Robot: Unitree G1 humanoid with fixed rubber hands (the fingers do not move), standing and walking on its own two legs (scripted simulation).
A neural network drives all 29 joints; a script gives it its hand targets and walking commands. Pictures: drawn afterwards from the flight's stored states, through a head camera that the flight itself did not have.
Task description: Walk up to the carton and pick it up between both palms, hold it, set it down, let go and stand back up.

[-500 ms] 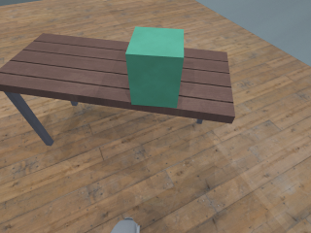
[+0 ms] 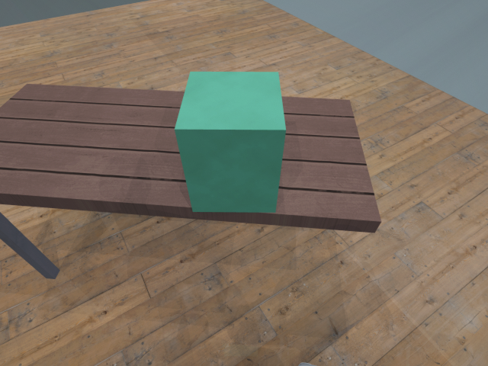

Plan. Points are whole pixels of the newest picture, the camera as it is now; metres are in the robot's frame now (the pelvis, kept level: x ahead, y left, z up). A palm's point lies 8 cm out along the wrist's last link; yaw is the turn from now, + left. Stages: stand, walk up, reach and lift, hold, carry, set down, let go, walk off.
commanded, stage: walk up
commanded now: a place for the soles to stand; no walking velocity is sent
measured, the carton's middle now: (234, 144) +0.59 +0.04 +0.01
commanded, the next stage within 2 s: none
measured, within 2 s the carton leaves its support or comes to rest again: neither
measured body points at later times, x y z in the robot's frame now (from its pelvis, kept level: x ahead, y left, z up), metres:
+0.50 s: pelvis +0.13 +0.06 -0.01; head +0.16 +0.07 +0.44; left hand +0.22 +0.38 -0.13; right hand +0.19 -0.26 -0.11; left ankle +0.15 +0.17 -0.69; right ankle +0.19 -0.07 -0.68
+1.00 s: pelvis +0.15 +0.06 +0.01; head +0.18 +0.06 +0.46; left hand +0.29 +0.35 -0.12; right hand +0.22 -0.25 -0.12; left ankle +0.16 +0.18 -0.69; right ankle +0.21 -0.07 -0.69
